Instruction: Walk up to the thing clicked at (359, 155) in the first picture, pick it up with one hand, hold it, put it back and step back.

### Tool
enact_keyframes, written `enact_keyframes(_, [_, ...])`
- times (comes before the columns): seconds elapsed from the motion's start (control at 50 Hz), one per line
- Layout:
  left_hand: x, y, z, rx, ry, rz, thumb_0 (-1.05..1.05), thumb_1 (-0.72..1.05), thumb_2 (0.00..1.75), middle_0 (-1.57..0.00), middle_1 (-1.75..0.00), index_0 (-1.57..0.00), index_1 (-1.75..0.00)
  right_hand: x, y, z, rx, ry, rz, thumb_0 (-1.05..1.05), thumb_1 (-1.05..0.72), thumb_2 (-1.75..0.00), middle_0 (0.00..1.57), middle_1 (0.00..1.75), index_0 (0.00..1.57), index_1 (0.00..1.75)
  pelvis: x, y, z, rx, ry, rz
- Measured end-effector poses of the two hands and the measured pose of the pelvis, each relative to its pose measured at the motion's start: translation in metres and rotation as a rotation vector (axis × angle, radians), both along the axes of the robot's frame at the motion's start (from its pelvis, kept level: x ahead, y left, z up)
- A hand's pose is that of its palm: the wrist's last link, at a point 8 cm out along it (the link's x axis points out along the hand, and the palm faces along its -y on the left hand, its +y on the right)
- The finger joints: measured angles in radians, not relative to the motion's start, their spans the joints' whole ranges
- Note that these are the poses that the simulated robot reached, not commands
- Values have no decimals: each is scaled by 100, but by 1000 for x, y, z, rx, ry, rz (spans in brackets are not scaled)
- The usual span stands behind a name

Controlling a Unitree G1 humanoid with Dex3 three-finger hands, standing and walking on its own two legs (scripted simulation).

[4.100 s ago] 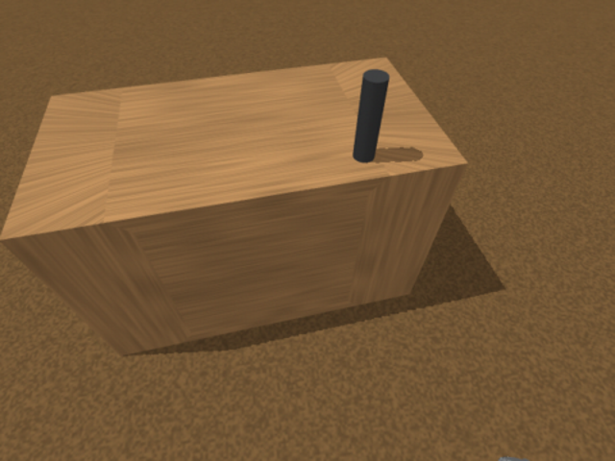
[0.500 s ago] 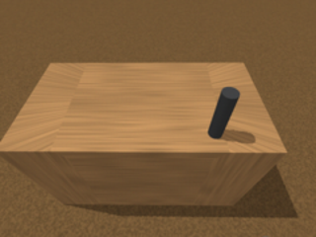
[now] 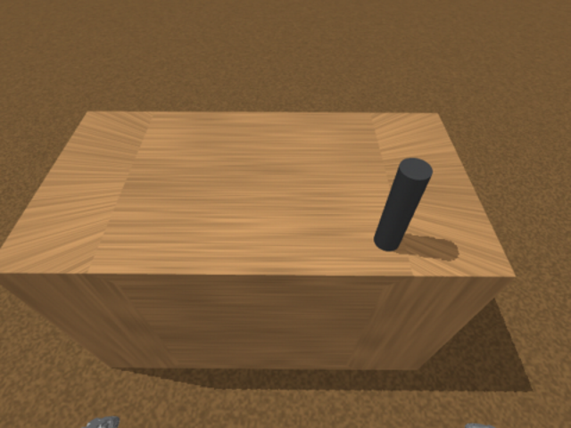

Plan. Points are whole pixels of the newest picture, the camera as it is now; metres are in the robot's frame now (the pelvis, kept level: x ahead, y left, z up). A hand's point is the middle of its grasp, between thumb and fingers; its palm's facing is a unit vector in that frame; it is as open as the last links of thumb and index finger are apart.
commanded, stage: stand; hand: right
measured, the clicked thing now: (399, 209) +0.47 -0.22 -0.03
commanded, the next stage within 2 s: rise first in 1.92 s
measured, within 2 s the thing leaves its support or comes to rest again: neither
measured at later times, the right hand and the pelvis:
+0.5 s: hand out of the picture +0.07 -0.26 -0.16, palm faces -0.02 +0.94 -0.33, open 7.4 cm; pelvis +0.00 -0.01 +0.00, yaw +1 degrees
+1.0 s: hand out of the picture +0.08 -0.26 -0.16, palm faces -0.03 +0.94 -0.33, open 7.4 cm; pelvis +0.01 -0.01 +0.00, yaw +1 degrees
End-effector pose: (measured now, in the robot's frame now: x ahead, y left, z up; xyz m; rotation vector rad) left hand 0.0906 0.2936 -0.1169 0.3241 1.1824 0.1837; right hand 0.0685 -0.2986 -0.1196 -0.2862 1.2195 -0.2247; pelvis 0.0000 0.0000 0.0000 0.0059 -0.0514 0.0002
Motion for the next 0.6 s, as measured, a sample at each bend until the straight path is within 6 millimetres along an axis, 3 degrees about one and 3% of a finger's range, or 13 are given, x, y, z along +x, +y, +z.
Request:
enact_keyframes(0.38, [-32,-1,-3,4,65,35,0,90,90,-20,-30,-20,-30,-2,-5,-2,6,29,22,1,-90,-90,20,30,20,30,-1,-6,0,-1,9,10])
enact_keyframes(0.6, [-27,-4,-2,4,51,38,0,90,90,-20,-30,-20,-30,0,-7,-3,3,30,27,1,-90,-90,20,30,20,30,2,-8,0,-3,8,18])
